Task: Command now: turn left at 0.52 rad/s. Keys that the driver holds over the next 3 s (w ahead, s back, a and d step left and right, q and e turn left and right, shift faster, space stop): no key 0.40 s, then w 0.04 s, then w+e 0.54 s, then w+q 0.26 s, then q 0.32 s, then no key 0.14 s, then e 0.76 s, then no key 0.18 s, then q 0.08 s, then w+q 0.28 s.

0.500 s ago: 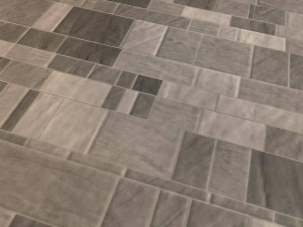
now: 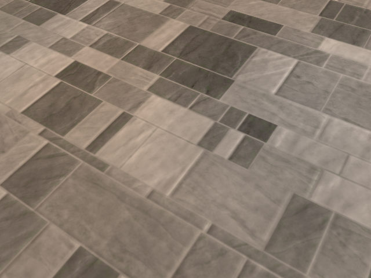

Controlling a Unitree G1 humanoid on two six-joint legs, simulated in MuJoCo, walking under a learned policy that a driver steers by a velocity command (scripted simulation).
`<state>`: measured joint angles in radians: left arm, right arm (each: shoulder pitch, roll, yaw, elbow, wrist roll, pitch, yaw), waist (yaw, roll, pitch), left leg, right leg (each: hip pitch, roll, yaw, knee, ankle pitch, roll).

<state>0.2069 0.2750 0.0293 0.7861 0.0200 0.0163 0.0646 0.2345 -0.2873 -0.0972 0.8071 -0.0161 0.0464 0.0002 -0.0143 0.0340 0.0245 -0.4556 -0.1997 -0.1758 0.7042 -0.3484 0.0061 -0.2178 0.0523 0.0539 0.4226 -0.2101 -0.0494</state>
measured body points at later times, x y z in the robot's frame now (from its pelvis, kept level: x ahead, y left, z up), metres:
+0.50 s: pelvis -0.01 +0.02 +0.00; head -0.01 +0.03 +0.45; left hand +0.01 +0.28 -0.14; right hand +0.12 -0.22 -0.12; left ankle -0.05 +0.11 -0.74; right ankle -0.01 -0.09 -0.73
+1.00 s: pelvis +0.13 -0.07 +0.00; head +0.15 -0.09 +0.45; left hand +0.21 +0.20 -0.11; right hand +0.21 -0.34 -0.13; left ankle +0.17 +0.09 -0.67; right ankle +0.10 -0.12 -0.74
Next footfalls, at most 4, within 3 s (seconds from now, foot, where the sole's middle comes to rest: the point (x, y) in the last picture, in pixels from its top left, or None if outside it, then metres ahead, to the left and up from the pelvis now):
0.36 left None -0.02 0.12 -0.78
0.80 right None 0.14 -0.12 -0.78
1.32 left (216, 273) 0.50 -0.05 -0.78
1.88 right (264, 255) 0.56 -0.22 -0.78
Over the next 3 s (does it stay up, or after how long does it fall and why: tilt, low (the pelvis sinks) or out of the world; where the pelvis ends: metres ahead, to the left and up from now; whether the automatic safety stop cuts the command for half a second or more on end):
stays up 0.50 -0.12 0.01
